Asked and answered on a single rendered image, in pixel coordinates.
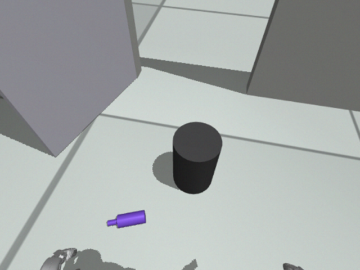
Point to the left robot hand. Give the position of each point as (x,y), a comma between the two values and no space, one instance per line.
(58,258)

